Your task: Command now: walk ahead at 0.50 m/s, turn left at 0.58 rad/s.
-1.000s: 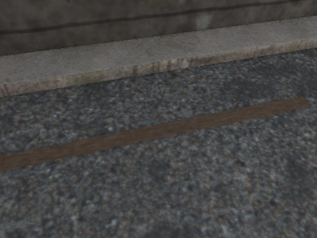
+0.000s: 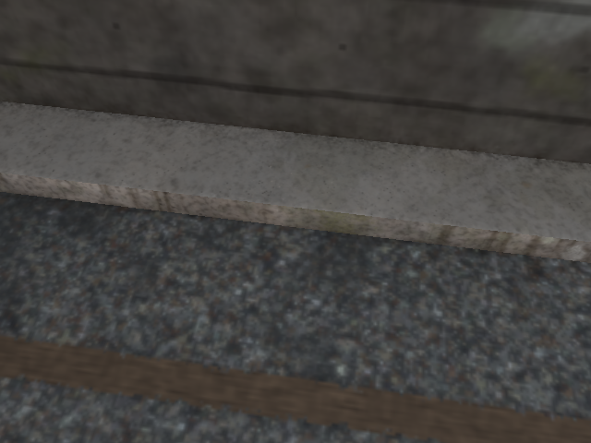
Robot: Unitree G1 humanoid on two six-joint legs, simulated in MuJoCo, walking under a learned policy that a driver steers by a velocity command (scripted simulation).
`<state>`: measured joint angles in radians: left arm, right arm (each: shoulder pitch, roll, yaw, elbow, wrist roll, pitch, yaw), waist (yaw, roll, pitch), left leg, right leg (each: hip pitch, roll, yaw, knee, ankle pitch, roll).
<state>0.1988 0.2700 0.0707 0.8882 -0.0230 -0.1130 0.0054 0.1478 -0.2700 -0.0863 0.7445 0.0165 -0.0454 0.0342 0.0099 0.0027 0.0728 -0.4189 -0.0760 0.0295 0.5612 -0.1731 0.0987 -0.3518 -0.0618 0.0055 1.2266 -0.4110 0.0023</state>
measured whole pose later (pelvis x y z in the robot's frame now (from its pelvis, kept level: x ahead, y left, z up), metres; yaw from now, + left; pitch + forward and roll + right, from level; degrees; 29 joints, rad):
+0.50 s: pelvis +0.27 -0.05 +0.00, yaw +5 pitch +1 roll +1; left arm 0.10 0.23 0.03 0.81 0.02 -0.08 -0.02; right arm 0.31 -0.28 -0.06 0.85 -0.01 -0.05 -0.01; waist -0.03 0.02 0.07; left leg -0.29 -0.09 -0.09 1.08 -0.49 0.02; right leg -0.42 0.02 -0.04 0.51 -0.12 -0.05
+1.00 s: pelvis +0.34 -0.04 +0.01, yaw +4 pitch -1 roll +0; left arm 0.20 0.23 0.02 0.98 0.01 0.00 0.02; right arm 0.22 -0.22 -0.03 1.00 0.00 -0.02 -0.04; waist 0.01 -0.01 0.02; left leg -0.20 0.00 -0.02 0.47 -0.26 0.00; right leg -0.23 0.04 -0.03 0.45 -0.20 -0.05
